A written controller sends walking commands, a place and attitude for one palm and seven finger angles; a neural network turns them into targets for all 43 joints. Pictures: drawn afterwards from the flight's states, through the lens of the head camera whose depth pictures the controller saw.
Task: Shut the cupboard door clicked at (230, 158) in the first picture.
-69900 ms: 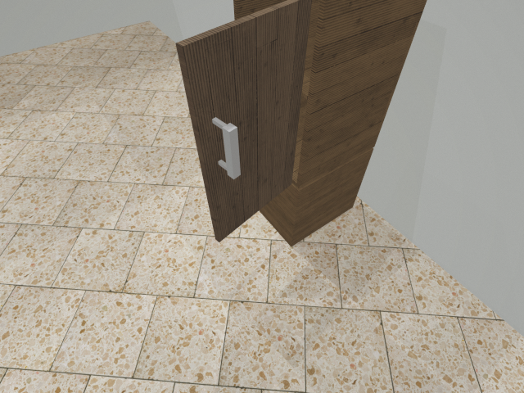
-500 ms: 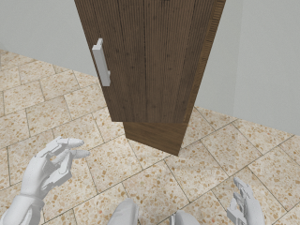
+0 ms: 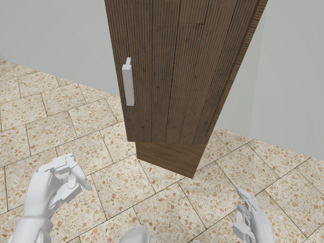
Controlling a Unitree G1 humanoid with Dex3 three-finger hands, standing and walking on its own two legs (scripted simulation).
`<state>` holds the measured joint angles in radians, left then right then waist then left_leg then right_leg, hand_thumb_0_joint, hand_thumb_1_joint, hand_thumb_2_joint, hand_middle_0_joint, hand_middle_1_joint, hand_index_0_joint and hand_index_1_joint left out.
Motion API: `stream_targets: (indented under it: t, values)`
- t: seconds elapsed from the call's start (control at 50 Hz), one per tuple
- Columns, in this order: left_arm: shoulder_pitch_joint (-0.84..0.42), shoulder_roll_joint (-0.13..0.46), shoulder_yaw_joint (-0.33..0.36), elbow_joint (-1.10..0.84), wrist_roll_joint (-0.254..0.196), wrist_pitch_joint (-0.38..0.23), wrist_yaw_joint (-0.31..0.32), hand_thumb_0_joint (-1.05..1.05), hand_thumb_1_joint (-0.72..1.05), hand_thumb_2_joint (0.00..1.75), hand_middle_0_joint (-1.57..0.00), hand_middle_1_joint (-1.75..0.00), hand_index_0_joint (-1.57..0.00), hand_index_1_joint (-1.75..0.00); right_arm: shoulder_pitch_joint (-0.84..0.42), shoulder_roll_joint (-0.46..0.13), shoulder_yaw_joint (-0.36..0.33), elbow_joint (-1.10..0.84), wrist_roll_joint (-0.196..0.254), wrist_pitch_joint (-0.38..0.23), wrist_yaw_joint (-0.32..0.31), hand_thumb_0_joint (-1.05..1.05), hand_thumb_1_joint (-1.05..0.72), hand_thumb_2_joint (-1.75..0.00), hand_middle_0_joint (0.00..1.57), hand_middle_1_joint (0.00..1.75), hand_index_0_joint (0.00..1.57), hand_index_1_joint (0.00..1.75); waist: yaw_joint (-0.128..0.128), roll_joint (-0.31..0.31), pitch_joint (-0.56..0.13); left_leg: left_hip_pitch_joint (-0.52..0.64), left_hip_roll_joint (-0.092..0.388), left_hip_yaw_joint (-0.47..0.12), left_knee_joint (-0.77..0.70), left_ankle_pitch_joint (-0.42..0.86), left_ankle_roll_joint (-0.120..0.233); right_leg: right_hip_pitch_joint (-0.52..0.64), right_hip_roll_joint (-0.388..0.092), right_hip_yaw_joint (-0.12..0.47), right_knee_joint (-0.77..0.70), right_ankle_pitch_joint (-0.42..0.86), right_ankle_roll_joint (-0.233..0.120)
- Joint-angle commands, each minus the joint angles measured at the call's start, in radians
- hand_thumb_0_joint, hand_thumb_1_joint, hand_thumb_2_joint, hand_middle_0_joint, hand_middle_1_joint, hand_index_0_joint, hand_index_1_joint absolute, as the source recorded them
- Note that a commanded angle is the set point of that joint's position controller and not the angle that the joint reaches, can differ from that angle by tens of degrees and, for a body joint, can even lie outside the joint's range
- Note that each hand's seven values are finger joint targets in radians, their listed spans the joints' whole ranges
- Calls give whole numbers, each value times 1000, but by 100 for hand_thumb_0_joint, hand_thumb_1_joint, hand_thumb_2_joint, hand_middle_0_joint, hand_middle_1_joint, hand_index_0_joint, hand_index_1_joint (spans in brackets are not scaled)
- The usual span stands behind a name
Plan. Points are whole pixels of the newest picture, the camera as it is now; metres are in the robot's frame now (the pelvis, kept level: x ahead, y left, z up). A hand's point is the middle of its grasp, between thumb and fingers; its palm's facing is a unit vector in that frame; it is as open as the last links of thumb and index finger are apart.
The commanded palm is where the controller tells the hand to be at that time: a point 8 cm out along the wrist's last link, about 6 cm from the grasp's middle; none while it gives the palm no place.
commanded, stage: raise the hand and make a fist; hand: left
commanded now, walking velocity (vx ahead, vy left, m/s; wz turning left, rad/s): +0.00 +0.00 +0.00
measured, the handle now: (129, 82) +0.53 +0.14 +0.09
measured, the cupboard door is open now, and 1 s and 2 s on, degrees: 20 20 20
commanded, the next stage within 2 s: bring the fist close to the handle in 0.76 s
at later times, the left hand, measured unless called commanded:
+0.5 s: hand (94, 175) +0.24 +0.16 +0.09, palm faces +0.03 -1.00 -0.04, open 3.1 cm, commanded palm +0.21 +0.22 +0.09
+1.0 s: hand (102, 167) +0.25 +0.15 +0.10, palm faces +0.06 -1.00 -0.04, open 3.1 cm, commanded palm +0.24 +0.19 +0.09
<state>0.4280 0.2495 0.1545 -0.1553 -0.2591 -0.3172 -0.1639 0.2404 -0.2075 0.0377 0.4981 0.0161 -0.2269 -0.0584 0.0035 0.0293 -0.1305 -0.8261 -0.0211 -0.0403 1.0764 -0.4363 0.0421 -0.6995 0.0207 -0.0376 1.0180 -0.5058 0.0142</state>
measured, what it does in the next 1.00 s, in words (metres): stands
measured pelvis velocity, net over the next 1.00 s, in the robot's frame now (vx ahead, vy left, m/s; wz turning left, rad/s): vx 0.01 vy -0.04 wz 0.01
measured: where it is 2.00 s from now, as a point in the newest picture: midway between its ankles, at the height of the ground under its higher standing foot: outside the picture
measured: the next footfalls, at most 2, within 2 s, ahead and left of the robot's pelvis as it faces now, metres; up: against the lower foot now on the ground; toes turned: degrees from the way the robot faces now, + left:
none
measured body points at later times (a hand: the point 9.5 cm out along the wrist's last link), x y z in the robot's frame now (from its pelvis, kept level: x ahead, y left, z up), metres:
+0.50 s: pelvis +0.01 -0.03 +0.02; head +0.04 -0.03 +0.47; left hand +0.23 +0.22 +0.09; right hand +0.18 -0.26 -0.05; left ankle +0.05 +0.08 -0.67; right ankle +0.00 -0.14 -0.67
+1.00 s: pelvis +0.01 -0.04 +0.01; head +0.04 -0.05 +0.46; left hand +0.24 +0.20 +0.10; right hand +0.19 -0.28 -0.06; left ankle +0.05 +0.08 -0.67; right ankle +0.00 -0.14 -0.67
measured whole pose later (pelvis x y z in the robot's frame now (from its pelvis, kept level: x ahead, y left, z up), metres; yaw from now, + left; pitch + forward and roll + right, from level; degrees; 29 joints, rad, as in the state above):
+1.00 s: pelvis +0.01 -0.04 +0.01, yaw +1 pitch +9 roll -1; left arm 0.27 0.23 0.17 0.02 -0.28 -0.31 -0.21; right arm 0.26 -0.25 0.02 0.54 0.03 -0.18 -0.07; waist 0.01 0.04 -0.11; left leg -0.72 0.00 -0.06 0.98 -0.42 -0.02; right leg -0.61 0.04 -0.05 0.97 -0.51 -0.04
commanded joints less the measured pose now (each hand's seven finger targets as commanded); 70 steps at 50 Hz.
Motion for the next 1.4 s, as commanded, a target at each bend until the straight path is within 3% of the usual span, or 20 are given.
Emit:
stream_targets:
  t: [0.0,0.06,0.18,0.26,0.32,0.4,0.48,0.58,0.7,0.8,0.88,0.92,0.94,1.02,1.06,1.08,1.1,1.2,1.32,1.38]
  values:
    - [-40,60,24,-153,-11,-3,-6,0,90,90,-126,-146,-126,-146,-31,-158,-56,-156,6,-31,-8,0,-90,-90,20,30,20,30,-13,76,-92,258,40,-98,-284,30,-43,-39,25,-65,-141,106,-41]
    - [-91,80,17,-155,-9,15,-32,0,90,90,-130,-150,-130,-150,-21,-165,-53,-163,8,-30,-14,0,-90,-90,20,30,20,30,-21,39,-98,267,38,-99,-289,20,-36,-14,25,-58,-163,105,-41]
    - [-154,157,97,-253,-19,-26,-22,0,90,90,-130,-150,-130,-150,-24,-154,-45,-159,1,-39,-18,0,-90,-90,20,30,20,30,8,113,-182,339,29,-76,-266,168,-37,55,28,-42,-167,186,-52]
    - [-119,121,88,-201,-33,-27,-14,0,90,90,-130,-150,-130,-150,-27,-147,-44,-149,4,-33,-11,0,-90,-90,20,30,20,30,1,81,-148,325,25,-56,-265,183,-36,64,26,-44,-186,206,-46]
    - [-119,100,60,-136,-34,15,-34,0,90,90,-130,-150,-130,-150,-28,-155,-46,-147,12,-24,-12,0,-90,-90,20,30,20,30,-8,47,-99,297,23,-46,-275,144,-30,69,23,-37,-215,187,-41]
    - [-107,93,49,-103,-38,54,-55,0,90,90,-130,-150,-130,-150,-26,-157,-52,-155,19,-22,-18,0,-90,-90,20,30,20,30,-2,0,-93,284,16,-27,-276,155,-21,109,15,-18,-246,198,-34]
    - [-152,152,118,-151,-53,9,-42,0,90,90,-130,-150,-130,-150,-30,-153,-52,-149,10,-25,-21,0,-90,-90,20,30,20,30,12,-22,-142,280,7,-11,-250,187,-19,148,8,15,-248,225,-29]
    - [-161,133,110,-138,-49,-64,-26,0,90,90,-130,-150,-130,-150,-33,-144,-54,-130,7,-31,-11,0,-90,-90,20,30,20,30,5,2,-130,258,5,1,-216,195,-19,130,-1,44,-238,252,-24]
    - [-121,104,59,-77,-46,-23,-68,0,90,90,-130,-150,-130,-150,-33,-148,-59,-140,18,-17,-10,0,-90,-90,20,30,20,30,-6,-40,-104,222,3,9,-210,150,-16,145,-27,102,-290,213,-1]
    - [-173,140,112,-122,-55,-30,-54,0,90,90,-130,-150,-130,-150,-40,-139,-56,-143,16,-11,-20,0,-90,-90,20,30,20,30,1,-60,-130,224,3,9,-204,159,-17,177,-37,121,-293,243,10]
    - [-280,136,108,-72,-51,-62,-39,0,90,90,-130,-150,-130,-150,-40,-142,-51,-115,13,-10,-22,0,-90,-90,20,30,20,30,-19,-62,-67,200,6,6,-194,130,-17,118,-25,114,-290,185,3]
    - [-351,104,68,-45,-39,-69,-45,0,90,90,-130,-150,-130,-150,-45,-142,-53,-104,15,-16,-21,0,-90,-90,20,30,20,30,-27,-6,-79,218,6,6,-194,127,-16,89,-20,100,-273,167,-9]
    - [-373,88,45,-24,-36,-65,-49,0,90,90,-130,-150,-130,-150,-39,-143,-53,-99,15,-18,-21,0,-90,-90,20,30,20,30,-32,-15,-88,229,7,3,-195,133,-14,85,-17,89,-268,177,-11]
    - [-406,79,13,0,-32,-25,-68,0,90,90,-130,-150,-130,-150,-27,-151,-58,-100,20,-19,-23,0,-90,-90,20,30,20,30,-23,3,-175,279,7,2,-211,186,-10,129,-14,71,-255,255,-14]
    - [-442,102,37,14,-28,-3,-56,0,90,90,-130,-150,-130,-150,-26,-155,-59,-97,20,-13,-25,0,-90,-90,20,30,20,30,-18,-7,-196,295,8,0,-222,205,-10,138,-10,56,-248,282,-16]
    - [-433,129,68,31,-23,6,-44,0,90,90,-130,-150,-130,-150,-26,-157,-59,-95,18,-7,-26,0,-90,-90,20,30,20,30,-5,-28,-201,296,11,-4,-227,223,-10,149,-4,47,-239,299,-19]
    - [-460,96,36,16,-16,10,-36,0,90,90,-130,-150,-130,-150,-34,-151,-57,-103,17,-3,-22,0,-90,-90,20,30,20,30,-9,-7,-213,313,8,0,-234,231,-10,145,-5,38,-232,312,-20]
    - [-509,80,48,67,8,9,36,0,90,90,-130,-150,-130,-150,-38,-143,-56,-95,10,17,-7,0,-90,-90,20,30,20,30,2,2,-198,330,13,1,-253,253,-19,134,3,12,-218,326,-29]
    - [-647,22,-41,125,54,8,66,0,90,90,-130,-150,-130,-150,-24,-149,-60,-82,10,40,8,0,-90,-90,20,30,20,30,-30,18,-191,354,24,-5,-256,257,-24,87,6,-1,-209,316,-33]
    - [-739,53,-18,169,63,5,83,0,90,90,-130,-150,-130,-150,-17,-156,-63,-65,9,50,4,0,-90,-90,20,30,20,30,-38,-16,-192,346,26,-11,-256,223,-23,78,9,2,-219,278,-34]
